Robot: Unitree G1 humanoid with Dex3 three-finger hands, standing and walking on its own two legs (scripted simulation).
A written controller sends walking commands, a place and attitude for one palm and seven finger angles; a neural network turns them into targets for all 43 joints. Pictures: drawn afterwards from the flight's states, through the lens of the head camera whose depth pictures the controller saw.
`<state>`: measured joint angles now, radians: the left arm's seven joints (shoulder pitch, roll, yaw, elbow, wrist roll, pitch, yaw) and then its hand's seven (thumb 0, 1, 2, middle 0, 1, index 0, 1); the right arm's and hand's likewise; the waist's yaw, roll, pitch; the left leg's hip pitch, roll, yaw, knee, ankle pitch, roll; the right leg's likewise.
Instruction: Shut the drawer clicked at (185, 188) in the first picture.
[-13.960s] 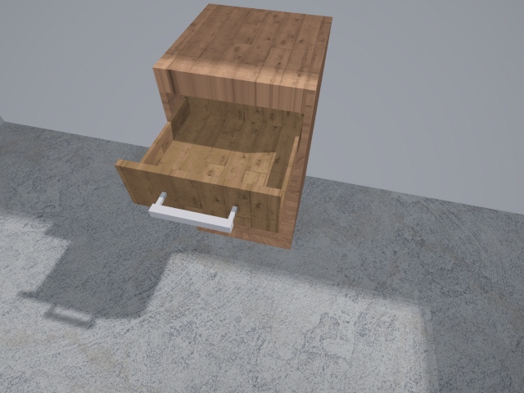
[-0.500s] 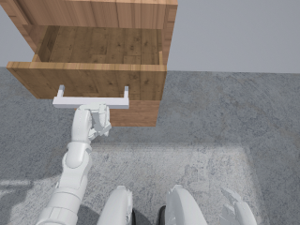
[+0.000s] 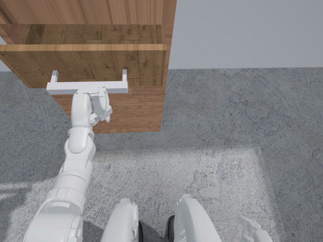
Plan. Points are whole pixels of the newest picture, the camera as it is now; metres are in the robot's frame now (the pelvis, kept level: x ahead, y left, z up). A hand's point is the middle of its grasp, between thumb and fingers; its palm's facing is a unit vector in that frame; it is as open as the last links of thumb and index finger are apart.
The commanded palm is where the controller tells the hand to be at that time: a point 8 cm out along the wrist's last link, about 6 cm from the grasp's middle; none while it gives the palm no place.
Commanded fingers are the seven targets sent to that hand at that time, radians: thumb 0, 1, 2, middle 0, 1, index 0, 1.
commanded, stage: push the drawer shut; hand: left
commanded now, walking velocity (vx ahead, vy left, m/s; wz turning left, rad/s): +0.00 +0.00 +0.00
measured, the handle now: (89, 80) +0.51 +0.17 +0.02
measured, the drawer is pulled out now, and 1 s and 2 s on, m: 0.08 0.00 0.00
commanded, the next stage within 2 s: pull the fist back off the drawer in 0.96 s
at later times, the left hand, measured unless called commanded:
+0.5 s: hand (109, 87) +0.49 +0.12 +0.01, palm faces +0.01 -1.00 -0.05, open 3.2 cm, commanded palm +0.47 +0.17 +0.02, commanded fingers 0.00 0.90 0.90 -1.40 -1.60 -1.40 -1.60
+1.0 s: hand (105, 79) +0.52 +0.13 +0.01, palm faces +0.01 -1.00 -0.05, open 2.8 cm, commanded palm +0.53 +0.17 +0.02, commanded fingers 0.00 0.90 0.90 -1.40 -1.60 -1.40 -1.60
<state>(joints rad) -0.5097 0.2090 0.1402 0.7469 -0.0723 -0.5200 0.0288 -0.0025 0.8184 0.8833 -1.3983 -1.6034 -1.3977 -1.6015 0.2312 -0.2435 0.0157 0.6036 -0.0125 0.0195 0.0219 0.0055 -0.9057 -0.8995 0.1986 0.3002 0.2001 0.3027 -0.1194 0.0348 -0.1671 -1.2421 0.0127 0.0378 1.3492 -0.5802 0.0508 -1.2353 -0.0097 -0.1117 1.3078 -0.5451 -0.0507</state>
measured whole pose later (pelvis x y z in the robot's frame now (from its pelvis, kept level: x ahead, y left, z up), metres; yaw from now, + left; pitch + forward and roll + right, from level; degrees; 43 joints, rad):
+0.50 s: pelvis -0.01 +0.00 -0.01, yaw -1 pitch +29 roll -2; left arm -0.78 0.31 0.28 1.02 -0.05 -0.55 -0.02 0.02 0.79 0.87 -1.40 -1.60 -1.40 -1.60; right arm 0.28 -0.25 0.02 0.62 -0.03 0.03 0.03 0.00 -0.91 -0.90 0.20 0.30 0.20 0.30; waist -0.17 0.05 -0.15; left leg -1.32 0.03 0.04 1.38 -0.58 0.05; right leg -1.31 0.00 -0.11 1.33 -0.53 -0.05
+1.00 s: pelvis -0.02 +0.00 -0.02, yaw -1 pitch +31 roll -4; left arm -0.99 0.42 0.33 1.21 0.02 -0.56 -0.03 -0.05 0.64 0.91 -1.40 -1.60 -1.40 -1.60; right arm 0.32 -0.26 0.05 0.63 -0.05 0.05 0.04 0.00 -0.91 -0.90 0.20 0.30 0.20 0.30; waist -0.22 0.05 -0.14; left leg -1.42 0.03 0.01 1.44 -0.57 0.06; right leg -1.39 0.00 -0.14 1.35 -0.51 -0.05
